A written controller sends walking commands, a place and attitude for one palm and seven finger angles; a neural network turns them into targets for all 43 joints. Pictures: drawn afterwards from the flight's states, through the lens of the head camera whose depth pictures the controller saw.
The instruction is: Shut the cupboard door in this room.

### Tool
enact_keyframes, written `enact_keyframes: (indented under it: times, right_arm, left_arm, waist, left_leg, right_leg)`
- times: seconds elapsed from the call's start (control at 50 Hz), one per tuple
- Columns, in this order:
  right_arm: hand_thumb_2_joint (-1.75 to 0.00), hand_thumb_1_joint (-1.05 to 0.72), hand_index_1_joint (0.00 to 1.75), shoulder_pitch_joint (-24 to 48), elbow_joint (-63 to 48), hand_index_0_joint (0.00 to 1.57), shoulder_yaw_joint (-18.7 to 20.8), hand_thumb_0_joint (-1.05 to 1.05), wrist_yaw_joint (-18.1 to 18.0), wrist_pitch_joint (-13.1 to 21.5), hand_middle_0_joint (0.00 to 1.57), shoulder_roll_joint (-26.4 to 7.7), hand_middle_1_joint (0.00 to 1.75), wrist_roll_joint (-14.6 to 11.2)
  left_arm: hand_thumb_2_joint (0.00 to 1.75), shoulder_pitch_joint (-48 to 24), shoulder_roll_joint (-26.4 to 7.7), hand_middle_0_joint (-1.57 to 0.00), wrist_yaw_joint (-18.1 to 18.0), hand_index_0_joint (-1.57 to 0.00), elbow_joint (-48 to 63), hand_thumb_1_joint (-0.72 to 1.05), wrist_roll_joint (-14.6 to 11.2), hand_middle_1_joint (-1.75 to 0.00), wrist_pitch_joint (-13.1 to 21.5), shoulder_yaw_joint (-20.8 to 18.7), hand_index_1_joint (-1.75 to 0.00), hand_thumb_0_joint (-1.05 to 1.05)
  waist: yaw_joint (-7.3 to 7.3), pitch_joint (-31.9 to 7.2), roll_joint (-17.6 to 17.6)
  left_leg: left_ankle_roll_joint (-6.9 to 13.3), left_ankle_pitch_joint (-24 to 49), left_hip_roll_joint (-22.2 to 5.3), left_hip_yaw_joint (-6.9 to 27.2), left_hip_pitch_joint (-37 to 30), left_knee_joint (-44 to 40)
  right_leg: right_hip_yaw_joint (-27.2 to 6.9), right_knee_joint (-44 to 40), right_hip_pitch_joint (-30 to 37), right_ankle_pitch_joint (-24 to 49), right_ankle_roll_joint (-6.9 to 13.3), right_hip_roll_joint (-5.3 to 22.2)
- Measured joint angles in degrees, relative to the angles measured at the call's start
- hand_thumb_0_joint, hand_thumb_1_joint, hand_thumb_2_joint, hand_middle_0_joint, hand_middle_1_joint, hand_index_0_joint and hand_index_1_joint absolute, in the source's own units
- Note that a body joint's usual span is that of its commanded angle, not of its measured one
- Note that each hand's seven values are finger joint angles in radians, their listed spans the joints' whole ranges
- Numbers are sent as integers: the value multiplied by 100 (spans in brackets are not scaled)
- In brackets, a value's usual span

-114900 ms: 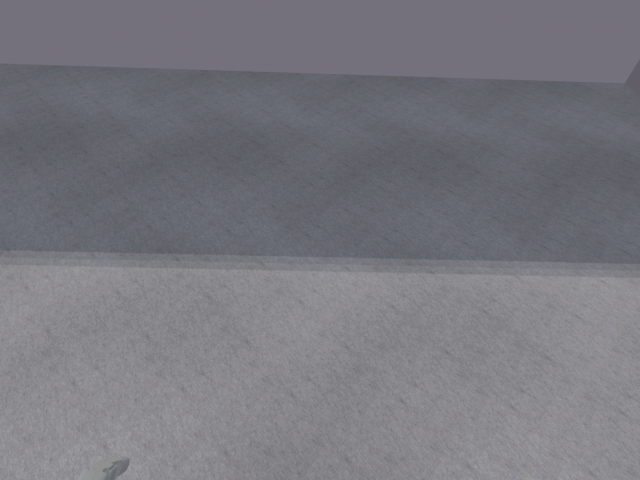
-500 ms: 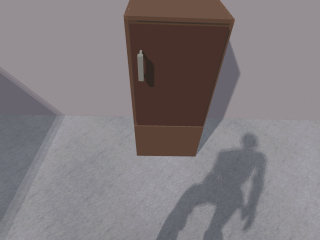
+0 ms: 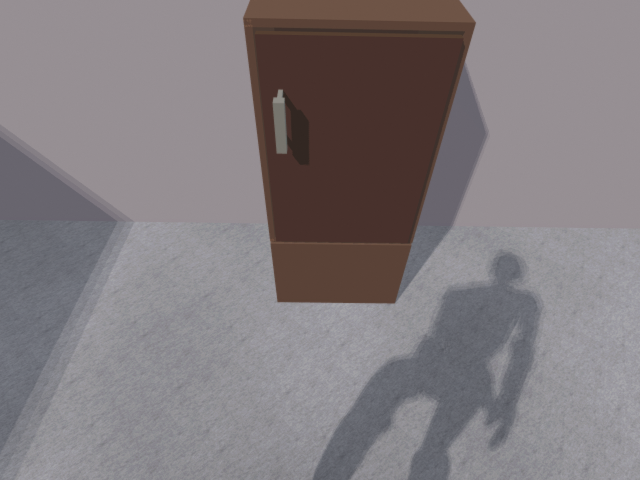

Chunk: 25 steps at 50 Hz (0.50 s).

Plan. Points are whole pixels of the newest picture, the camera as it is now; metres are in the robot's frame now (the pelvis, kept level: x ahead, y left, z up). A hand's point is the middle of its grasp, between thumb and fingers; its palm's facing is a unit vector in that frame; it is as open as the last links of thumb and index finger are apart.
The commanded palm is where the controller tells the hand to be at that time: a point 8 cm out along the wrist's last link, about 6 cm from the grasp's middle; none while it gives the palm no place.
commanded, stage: look to check the result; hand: left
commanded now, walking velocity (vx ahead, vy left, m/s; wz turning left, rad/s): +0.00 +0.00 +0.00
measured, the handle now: (281, 121) +0.80 +0.13 +0.02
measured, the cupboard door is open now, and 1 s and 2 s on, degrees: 0 0 0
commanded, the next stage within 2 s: stand and wait in 0.22 s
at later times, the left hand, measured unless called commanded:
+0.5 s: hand out of the picture -0.03 +0.14 -0.18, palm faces +0.04 -0.99 -0.17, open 7.4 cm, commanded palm none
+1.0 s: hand out of the picture -0.01 +0.13 -0.18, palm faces +0.05 -0.98 -0.17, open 7.4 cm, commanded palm none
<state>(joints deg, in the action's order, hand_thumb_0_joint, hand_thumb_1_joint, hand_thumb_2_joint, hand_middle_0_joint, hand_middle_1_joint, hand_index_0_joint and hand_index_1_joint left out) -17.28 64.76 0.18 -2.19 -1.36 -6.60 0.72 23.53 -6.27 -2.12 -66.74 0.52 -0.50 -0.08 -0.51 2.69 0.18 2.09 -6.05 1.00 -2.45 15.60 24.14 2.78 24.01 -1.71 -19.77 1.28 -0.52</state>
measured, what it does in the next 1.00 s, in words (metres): stands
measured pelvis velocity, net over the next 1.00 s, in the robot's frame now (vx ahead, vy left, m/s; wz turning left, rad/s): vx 0.04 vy -0.02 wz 0.00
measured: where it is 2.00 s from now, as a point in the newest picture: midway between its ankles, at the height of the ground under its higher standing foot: outside the picture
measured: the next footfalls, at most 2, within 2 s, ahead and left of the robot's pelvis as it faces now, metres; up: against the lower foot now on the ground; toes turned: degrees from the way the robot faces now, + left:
none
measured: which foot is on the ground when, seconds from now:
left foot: down 0.00-1.00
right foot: down 0.00-1.00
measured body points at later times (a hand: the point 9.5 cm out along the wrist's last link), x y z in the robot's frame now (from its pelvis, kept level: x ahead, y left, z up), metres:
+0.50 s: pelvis +0.02 -0.02 +0.00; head +0.03 -0.02 +0.45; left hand -0.03 +0.19 -0.16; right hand +0.01 -0.23 -0.16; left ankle +0.08 +0.10 -0.74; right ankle -0.07 -0.10 -0.74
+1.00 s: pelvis +0.04 -0.02 +0.00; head +0.05 -0.02 +0.45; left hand -0.01 +0.19 -0.16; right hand +0.03 -0.24 -0.16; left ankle +0.08 +0.10 -0.74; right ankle -0.07 -0.10 -0.74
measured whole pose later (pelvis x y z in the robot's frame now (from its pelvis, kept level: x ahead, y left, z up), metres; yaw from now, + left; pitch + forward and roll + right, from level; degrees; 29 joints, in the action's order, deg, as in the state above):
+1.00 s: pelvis +0.04 -0.02 +0.00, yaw +0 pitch -2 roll +1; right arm -14.9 65.1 -0.5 -2.9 -0.7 -8.1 0.6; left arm 21.0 -6.5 -2.6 -65.4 0.3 -0.2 -0.2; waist -0.1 3.4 -0.9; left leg 0.6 -10.7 0.0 -2.1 13.7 26.9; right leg 2.7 20.7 2.9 -21.2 2.5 -1.6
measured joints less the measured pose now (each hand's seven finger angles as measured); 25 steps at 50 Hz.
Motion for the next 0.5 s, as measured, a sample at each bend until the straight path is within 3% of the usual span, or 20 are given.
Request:
enact_keyframes:
  times: [0.5]
  right_arm:
    - [-90, -92, 30, 149, 60, 20, -42, 1, -20, 48, 20, -90, 30, -3]
  left_arm:
    - [90, -291, -6, -20, -25, -19, 117, 91, -15, -30, 54, 6, -30, 0]
  waist:
    - [-1, 83, -41]
  left_leg:
    - [-125, -252, -83, 54, -68, 146]
  right_leg:
    - [20, -226, 243, -69, 105, -100]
